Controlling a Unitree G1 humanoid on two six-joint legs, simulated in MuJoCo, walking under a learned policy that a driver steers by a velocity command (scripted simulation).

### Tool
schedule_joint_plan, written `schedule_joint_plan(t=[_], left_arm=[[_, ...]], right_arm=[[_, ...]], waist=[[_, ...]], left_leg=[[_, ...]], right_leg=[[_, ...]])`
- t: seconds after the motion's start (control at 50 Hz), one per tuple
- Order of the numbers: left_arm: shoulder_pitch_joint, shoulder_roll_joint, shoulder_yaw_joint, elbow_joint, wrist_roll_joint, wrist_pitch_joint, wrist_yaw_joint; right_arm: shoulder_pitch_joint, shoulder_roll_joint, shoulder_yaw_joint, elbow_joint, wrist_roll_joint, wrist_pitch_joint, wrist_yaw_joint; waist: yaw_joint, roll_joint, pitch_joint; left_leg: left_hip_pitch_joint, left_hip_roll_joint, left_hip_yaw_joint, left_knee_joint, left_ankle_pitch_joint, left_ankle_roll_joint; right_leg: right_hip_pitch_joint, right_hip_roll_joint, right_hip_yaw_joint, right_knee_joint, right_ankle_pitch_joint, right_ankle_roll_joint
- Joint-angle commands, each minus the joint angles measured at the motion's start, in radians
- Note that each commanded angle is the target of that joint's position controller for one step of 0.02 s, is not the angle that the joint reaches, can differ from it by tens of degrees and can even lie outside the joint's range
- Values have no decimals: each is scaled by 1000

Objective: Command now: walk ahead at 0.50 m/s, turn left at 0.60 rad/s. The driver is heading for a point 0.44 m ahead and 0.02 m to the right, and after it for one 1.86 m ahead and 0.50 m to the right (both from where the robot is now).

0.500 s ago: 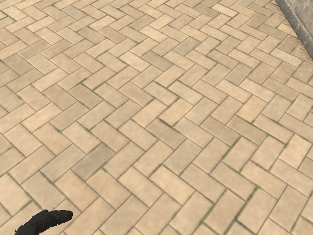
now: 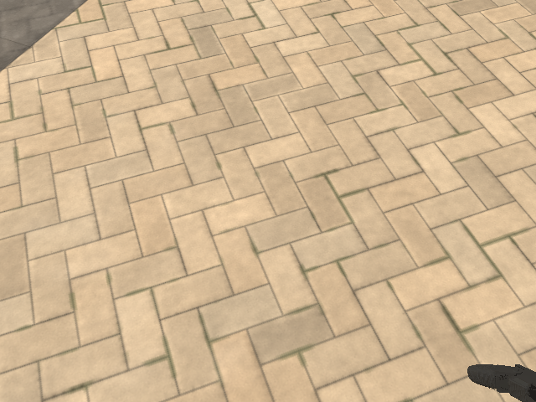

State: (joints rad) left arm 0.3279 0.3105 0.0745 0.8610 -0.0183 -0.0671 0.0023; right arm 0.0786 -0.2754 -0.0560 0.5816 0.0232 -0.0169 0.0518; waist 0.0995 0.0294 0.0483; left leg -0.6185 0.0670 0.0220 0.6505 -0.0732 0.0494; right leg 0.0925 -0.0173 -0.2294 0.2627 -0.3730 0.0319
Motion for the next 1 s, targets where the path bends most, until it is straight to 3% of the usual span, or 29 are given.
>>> schedule_joint_plan(t=[0.02,0.04,0.06,0.08,0.1,0.12,0.14,0.16,0.2,0.24,0.28,0.36,0.42,0.48,0.52,0.54,0.56,0.58,0.6,0.64,0.68,0.72,0.78,0.84,0.9,0.94,0.96,0.98,1.0], left_arm=[[-39,222,54,-56,-16,8,13],[-53,215,51,-62,-20,13,17],[-38,171,32,-76,4,9,20],[52,23,-16,-139,43,-15,5],[-45,108,-6,-150,11,-51,-10],[-139,152,6,-182,-24,-69,-18],[-151,136,-1,-185,-14,-78,-13],[-148,134,2,-174,12,-79,-6],[-113,139,9,-166,26,-57,-7],[-117,109,3,-165,35,-38,-6],[-187,80,-8,-187,39,-30,-4],[-314,36,-30,-202,27,-39,-23],[-359,57,-25,-217,26,-50,-38],[-322,82,-12,-210,28,-55,-50],[-187,112,5,-172,35,-57,-48],[-103,174,16,-166,47,-59,-46],[-52,206,19,-162,54,-45,-43],[-24,146,10,-151,18,-29,-46],[-83,138,9,-176,1,-15,-44],[-163,129,5,-201,9,12,-30],[-192,129,9,-209,21,29,-20],[-202,135,17,-217,27,41,-12],[-193,160,34,-223,12,58,5],[-196,160,39,-230,5,78,15],[-185,157,42,-235,4,95,19],[-198,149,40,-241,-4,106,23],[-174,124,32,-240,-6,108,24],[-144,71,18,-250,0,106,21],[-150,97,28,-273,-3,94,19]], right_arm=[[49,-125,-51,-74,-5,-6,5],[205,-169,-79,-33,-3,-2,-4],[373,-238,-111,9,2,10,-25],[321,-349,-118,-3,9,0,-31],[358,-266,-93,-32,2,-18,-25],[326,-215,-76,-15,-7,-33,-21],[271,-194,-68,-14,-5,-40,-21],[205,-170,-60,-22,-8,-42,-23],[149,-148,-49,-38,-23,-45,-30],[157,-155,-51,-21,-16,-50,-41],[183,-178,-57,-3,-13,-48,-55],[242,-167,-50,43,-10,-44,-66],[289,-162,-44,88,-13,-42,-66],[287,-158,-40,112,-24,-32,-68],[249,-153,-37,109,-24,-29,-72],[281,-123,-24,90,-43,-32,-75],[414,-78,-7,102,-42,-38,-72],[427,-126,-9,108,-40,-36,-66],[332,-176,-24,88,-22,-25,-65],[188,-170,-27,51,-24,0,-79],[192,-136,-25,42,-29,18,-91],[214,-101,-17,55,-32,18,-99],[192,-97,-16,61,-34,17,-102],[140,-99,-18,49,-29,16,-95],[115,-103,-22,39,-23,-2,-83],[152,-103,-29,52,-19,-18,-75],[169,-136,-40,54,-25,-22,-76],[164,-217,-57,40,-50,-16,-84],[139,-242,-66,40,-85,-7,-80]], waist=[[-116,-131,-62],[-206,-110,-142],[-277,-21,-230],[-135,255,-308],[-218,145,-432],[-225,93,-281],[-179,17,-191],[-136,-15,-139],[-83,15,-113],[-74,6,-94],[-92,6,-63],[-158,40,-47],[-183,55,-24],[-160,71,-55],[-81,51,-123],[-70,-45,-242],[-95,-250,-389],[-80,-255,-459],[-61,-168,-359],[-66,-55,-185],[-110,-100,-130],[-122,-150,-140],[-113,-146,-195],[-97,-161,-176],[-87,-184,-155],[-119,-186,-147],[-120,-155,-152],[-93,35,-161],[-81,254,-115]], left_leg=[[176,-96,86,-30,-115,66],[398,-135,93,-92,-55,104],[711,-58,-63,-105,-47,155],[1005,205,-644,-196,-214,336],[1042,262,-857,-335,-360,370],[943,235,-714,-359,-290,316],[793,190,-593,-359,-184,284],[663,153,-506,-365,-65,259],[518,115,-432,-403,77,254],[435,96,-372,-419,163,262],[385,65,-321,-426,165,246],[354,21,-236,-424,44,178],[442,56,-237,-358,168,154],[554,94,-246,-248,322,119],[560,37,-193,-67,501,69],[449,-30,-152,145,322,19],[167,-145,-88,515,-283,-77],[71,-155,-141,620,-576,-102],[7,-111,-164,685,-535,-109],[-29,-71,-132,625,-448,-108],[68,-54,-123,465,-403,-101],[137,-77,-95,328,-395,-110],[197,-89,-106,212,-292,-123],[227,-100,-117,121,-238,-124],[259,-111,-120,-3,-229,-109],[362,-110,-101,-194,-131,-84],[451,-41,-139,-273,-92,-55],[531,172,-338,-331,-73,40],[457,310,-531,-384,59,177]], right_leg=[[1,-254,42,191,1051,-134],[-76,-226,14,389,1060,-108],[-319,-189,17,685,769,-67],[-765,18,98,1036,-189,-11],[-868,28,322,1142,-222,-22],[-939,-15,323,1119,-118,-39],[-900,-56,319,1028,-29,-46],[-836,-83,318,944,18,-37],[-730,-103,321,869,65,-17],[-705,-96,298,790,96,16],[-712,-78,286,662,204,41],[-604,-34,260,370,500,40],[-605,-19,256,282,546,0],[-584,1,251,244,441,-60],[-403,30,221,181,526,-107],[-170,-95,354,252,898,-172],[145,-321,671,263,1100,-370],[194,-355,846,189,961,-416],[110,-317,798,158,729,-374],[-135,-251,687,94,513,-312],[-305,-178,630,41,412,-273],[-365,-140,584,34,452,-269],[-378,-130,590,41,388,-267],[-412,-112,632,31,197,-245],[-393,-105,689,56,154,-228],[-405,-75,700,106,171,-193],[-452,-37,675,161,112,-151],[-573,52,549,349,-78,-89],[-690,161,366,581,-236,-41]])
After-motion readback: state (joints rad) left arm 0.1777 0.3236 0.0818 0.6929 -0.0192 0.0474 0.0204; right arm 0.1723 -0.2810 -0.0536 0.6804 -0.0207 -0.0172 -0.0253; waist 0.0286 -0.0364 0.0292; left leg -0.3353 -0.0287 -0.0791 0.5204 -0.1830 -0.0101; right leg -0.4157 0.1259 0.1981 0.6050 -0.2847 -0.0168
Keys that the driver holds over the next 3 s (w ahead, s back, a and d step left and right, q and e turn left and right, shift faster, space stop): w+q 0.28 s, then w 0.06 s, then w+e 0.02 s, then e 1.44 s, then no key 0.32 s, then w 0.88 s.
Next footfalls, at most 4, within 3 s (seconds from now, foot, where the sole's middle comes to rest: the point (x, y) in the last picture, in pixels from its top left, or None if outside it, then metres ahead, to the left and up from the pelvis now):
0.06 left None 0.20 0.11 -0.77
0.52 right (320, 374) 0.52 -0.05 -0.77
0.96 left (228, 375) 0.49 0.18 -0.77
1.38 right None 0.42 -0.08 -0.77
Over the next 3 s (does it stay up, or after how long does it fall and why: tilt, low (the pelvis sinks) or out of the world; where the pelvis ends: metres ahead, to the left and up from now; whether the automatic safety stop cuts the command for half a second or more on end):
stays up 0.68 -0.13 -0.01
